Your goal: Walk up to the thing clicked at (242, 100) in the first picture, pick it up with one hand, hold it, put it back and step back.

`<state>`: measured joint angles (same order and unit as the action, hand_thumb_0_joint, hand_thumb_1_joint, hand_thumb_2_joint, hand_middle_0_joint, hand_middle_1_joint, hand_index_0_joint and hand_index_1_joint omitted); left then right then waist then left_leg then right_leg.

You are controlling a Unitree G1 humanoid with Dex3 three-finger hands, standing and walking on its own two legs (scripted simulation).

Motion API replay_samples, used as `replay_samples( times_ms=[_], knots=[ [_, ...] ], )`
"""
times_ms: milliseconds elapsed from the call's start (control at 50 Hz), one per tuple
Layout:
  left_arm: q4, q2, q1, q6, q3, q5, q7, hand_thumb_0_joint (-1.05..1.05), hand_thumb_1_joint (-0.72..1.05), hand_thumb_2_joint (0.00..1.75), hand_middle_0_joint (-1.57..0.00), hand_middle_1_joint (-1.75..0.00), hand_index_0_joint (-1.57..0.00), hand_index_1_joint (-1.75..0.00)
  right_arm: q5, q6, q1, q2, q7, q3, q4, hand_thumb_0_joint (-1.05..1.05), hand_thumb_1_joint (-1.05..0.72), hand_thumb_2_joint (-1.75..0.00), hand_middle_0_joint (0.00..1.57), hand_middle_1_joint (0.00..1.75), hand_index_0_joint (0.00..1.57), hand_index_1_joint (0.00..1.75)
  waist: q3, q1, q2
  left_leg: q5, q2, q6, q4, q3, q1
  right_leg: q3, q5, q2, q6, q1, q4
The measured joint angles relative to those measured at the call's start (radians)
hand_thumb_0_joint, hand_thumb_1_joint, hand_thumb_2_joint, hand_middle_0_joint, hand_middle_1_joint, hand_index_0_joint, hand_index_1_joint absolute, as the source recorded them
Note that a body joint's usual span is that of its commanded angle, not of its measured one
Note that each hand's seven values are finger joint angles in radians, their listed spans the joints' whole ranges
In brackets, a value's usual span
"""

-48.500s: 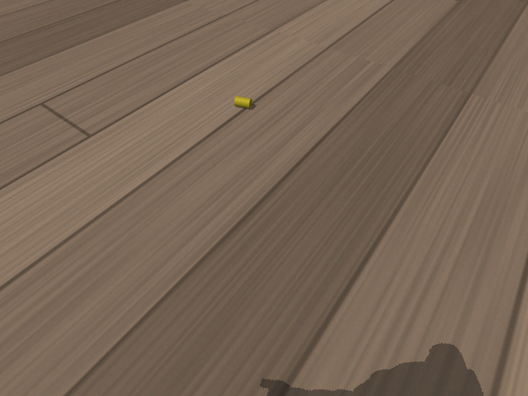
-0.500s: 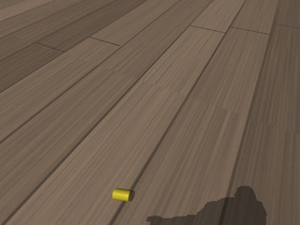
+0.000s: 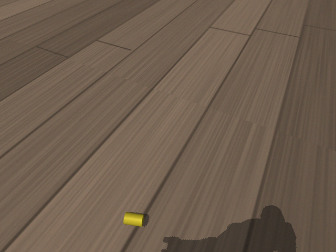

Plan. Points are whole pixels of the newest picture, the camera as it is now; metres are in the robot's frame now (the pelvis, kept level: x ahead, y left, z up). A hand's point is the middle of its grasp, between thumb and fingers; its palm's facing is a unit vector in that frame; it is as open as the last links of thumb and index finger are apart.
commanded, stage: stand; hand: left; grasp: from above
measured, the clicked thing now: (134, 219) +0.42 +0.22 -0.75
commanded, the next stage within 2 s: step back in 0.60 s
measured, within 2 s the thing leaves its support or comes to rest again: neither
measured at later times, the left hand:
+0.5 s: hand out of the picture +0.08 +0.25 -0.16, palm faces +0.00 -0.94 -0.34, open 7.4 cm
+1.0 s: hand out of the picture +0.10 +0.31 -0.18, palm faces -0.04 -0.92 -0.38, open 7.4 cm
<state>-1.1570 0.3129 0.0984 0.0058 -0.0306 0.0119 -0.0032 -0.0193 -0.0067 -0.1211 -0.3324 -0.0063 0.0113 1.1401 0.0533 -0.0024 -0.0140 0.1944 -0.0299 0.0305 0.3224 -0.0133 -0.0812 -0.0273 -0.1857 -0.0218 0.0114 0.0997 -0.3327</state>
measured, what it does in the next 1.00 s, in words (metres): lifts its right foot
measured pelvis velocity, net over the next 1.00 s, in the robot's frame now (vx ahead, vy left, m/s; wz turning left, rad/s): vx -0.06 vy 0.04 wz -0.02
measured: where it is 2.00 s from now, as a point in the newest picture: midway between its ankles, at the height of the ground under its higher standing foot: outside the picture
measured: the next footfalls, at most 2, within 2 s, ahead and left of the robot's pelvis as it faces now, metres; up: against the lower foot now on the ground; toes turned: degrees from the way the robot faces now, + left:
right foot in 1.26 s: -0.07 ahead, -0.08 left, +0.00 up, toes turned -1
left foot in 1.58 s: -0.15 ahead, +0.16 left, +0.00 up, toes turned -4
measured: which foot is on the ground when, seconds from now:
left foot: down 0.00-1.00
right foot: down 0.00-0.88, up 0.90-1.00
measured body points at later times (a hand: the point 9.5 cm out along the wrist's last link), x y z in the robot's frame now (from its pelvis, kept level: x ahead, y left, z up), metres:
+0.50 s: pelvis +0.00 +0.00 +0.00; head +0.01 -0.01 +0.45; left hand +0.08 +0.30 -0.13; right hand +0.07 -0.30 -0.14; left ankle -0.01 +0.14 -0.75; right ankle +0.00 -0.12 -0.75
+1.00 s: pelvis -0.06 +0.04 -0.02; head +0.02 +0.07 +0.42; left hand +0.10 +0.36 -0.16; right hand +0.00 -0.28 -0.13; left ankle -0.06 +0.14 -0.75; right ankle -0.05 -0.11 -0.69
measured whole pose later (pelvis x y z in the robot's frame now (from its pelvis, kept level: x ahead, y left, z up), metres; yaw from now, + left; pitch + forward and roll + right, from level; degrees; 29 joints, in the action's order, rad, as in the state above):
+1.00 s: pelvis -0.06 +0.04 -0.02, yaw -1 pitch -1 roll -1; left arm -0.91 0.42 0.00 -0.06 -0.07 0.00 -0.04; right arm -0.03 0.04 -0.14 -0.36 0.00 0.05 0.96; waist 0.20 0.03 0.06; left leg 0.34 0.02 -0.04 0.63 -0.01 -0.28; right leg 0.18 -0.55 0.10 -0.03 0.48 -1.06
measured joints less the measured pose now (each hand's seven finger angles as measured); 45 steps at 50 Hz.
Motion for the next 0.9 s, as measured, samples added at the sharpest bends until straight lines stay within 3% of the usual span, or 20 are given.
replay_samples(
  times_ms=[640, 740, 820, 840, 860, 900],
  knots=[
    [0.029, 0.018, 0.006, 0.000, -0.003, -0.011, 0.008, 0.01, 0.90, 0.90, -0.21, -0.30, -0.20, -0.30, 0.006, 0.013, 0.005, -0.011, 0.013, 0.002, -0.012, 0.00, -0.90, -0.90, 0.20, 0.30, 0.20, 0.29, 0.009, 0.006, 0.002, 0.011, -0.007, 0.001, 0.029, 0.004, -0.032, 0.004, -0.004, 0.007, -0.004, 0.029, -0.019],
    [0.100, 0.037, -0.019, -0.017, -0.026, -0.018, 0.001, 0.01, 0.90, 0.90, -0.21, -0.30, -0.20, -0.30, 0.019, 0.038, 0.040, -0.038, 0.016, 0.022, -0.078, 0.00, -0.90, -0.90, 0.20, 0.30, 0.20, 0.29, 0.082, 0.010, -0.002, 0.052, 0.001, -0.032, 0.226, -0.005, -0.157, 0.005, -0.019, 0.005, -0.007, 0.103, -0.102],
    [0.157, 0.060, -0.035, -0.037, -0.031, 0.002, -0.004, 0.01, 0.90, 0.90, -0.21, -0.30, -0.20, -0.30, 0.017, 0.055, 0.032, -0.059, 0.023, 0.042, -0.134, 0.00, -0.90, -0.90, 0.20, 0.30, 0.20, 0.29, 0.101, 0.011, 0.027, 0.227, 0.056, -0.069, 0.432, -0.009, -0.225, 0.030, -0.041, -0.027, 0.004, 0.173, -0.186],
    [0.170, 0.068, -0.040, -0.042, -0.030, 0.004, -0.006, 0.01, 0.90, 0.90, -0.21, -0.30, -0.20, -0.30, 0.017, 0.053, 0.024, -0.062, 0.024, 0.045, -0.145, 0.00, -0.90, -0.90, 0.20, 0.30, 0.20, 0.29, 0.101, 0.014, 0.034, 0.206, 0.059, -0.073, 0.419, -0.003, -0.216, 0.033, -0.050, -0.034, 0.010, 0.193, -0.212],
    [0.184, 0.074, -0.045, -0.047, -0.028, 0.004, -0.007, 0.01, 0.90, 0.90, -0.21, -0.30, -0.20, -0.30, 0.014, 0.049, 0.013, -0.069, 0.024, 0.048, -0.156, 0.00, -0.90, -0.90, 0.20, 0.30, 0.20, 0.29, 0.097, 0.020, 0.033, 0.119, 0.052, -0.075, 0.366, -0.002, -0.198, 0.032, -0.062, -0.035, 0.016, 0.217, -0.244],
    [0.210, 0.091, -0.071, -0.058, -0.030, -0.004, -0.012, 0.01, 0.90, 0.90, -0.21, -0.30, -0.20, -0.30, -0.001, 0.040, -0.001, -0.070, 0.020, 0.057, -0.164, 0.00, -0.90, -0.90, 0.20, 0.30, 0.20, 0.29, 0.108, 0.022, 0.042, 0.185, 0.055, -0.063, 0.330, -0.004, -0.186, 0.073, -0.148, -0.019, -0.009, 0.279, -0.355]
  ],
)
